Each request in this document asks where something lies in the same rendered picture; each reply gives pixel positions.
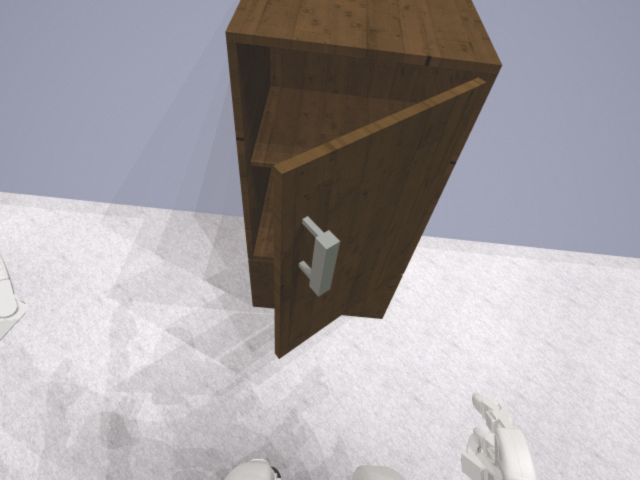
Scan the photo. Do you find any robot left hand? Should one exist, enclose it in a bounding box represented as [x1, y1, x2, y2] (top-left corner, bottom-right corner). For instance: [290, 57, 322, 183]
[0, 255, 28, 340]

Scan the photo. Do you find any robot right hand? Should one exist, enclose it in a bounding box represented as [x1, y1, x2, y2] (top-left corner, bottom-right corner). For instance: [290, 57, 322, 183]
[461, 393, 539, 480]

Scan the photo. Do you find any robot left shin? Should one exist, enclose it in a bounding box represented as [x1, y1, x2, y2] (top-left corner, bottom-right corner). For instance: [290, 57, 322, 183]
[250, 459, 275, 473]

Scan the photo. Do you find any cupboard door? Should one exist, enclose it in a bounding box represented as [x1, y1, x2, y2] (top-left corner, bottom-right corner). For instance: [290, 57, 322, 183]
[273, 78, 487, 359]

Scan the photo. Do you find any handle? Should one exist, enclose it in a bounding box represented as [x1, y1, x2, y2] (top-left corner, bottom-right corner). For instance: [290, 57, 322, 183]
[299, 216, 340, 297]

